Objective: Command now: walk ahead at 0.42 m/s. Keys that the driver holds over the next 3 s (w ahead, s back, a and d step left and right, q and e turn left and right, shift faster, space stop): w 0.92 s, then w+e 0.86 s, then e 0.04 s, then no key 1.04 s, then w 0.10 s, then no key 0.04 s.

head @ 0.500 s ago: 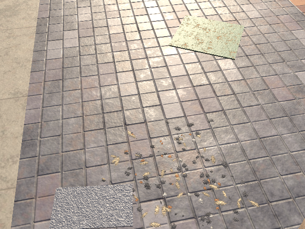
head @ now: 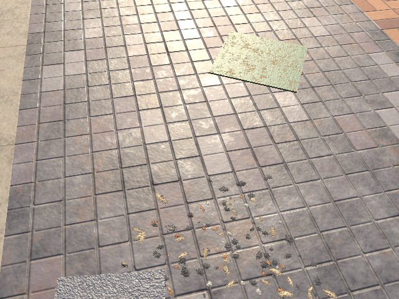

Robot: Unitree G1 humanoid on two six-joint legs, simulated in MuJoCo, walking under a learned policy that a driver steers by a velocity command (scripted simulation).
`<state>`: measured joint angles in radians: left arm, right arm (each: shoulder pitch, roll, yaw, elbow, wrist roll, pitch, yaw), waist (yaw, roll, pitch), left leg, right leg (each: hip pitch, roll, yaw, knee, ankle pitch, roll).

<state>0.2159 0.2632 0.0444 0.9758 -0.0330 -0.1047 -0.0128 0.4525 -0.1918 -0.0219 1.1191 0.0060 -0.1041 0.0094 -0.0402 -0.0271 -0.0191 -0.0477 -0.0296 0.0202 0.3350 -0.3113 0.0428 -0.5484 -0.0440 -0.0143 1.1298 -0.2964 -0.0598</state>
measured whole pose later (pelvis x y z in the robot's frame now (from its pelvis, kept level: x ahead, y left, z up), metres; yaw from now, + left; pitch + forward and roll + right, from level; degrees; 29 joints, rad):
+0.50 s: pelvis +0.27 -0.06 +0.00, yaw +0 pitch +0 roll -1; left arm 0.29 0.24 0.04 1.00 0.00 -0.10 -0.03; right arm 0.20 -0.27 -0.05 0.93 0.01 -0.09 -0.02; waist 0.04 0.04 0.02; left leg -0.63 0.13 -0.04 1.08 -0.21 0.03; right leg -0.16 0.08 -0.07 0.30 -0.14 -0.08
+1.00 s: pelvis +0.56 +0.01 +0.00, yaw -1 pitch +1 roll +1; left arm 0.23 0.28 0.06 0.95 -0.03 -0.08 0.00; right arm 0.25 -0.24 -0.05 0.93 -0.01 -0.10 0.03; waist -0.01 -0.04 0.02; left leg -0.22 -0.04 0.08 0.35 -0.15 0.07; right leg -0.55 -0.10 0.03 1.12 -0.28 -0.05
